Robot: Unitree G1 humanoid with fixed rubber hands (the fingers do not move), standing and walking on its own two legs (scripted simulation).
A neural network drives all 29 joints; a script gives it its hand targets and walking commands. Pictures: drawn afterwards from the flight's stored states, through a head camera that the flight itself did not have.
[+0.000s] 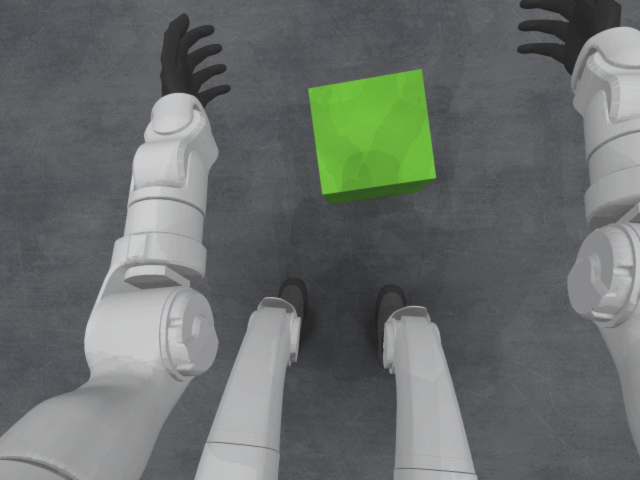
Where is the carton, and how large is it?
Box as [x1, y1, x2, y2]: [308, 69, 435, 204]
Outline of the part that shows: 421,69 308,88 322,194 331,204 415,192 435,178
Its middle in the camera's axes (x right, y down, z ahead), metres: +0.11 -0.20 +0.84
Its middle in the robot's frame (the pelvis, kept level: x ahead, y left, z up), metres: +0.54 -0.02 -0.53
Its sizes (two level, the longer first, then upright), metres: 0.210 0.200 0.250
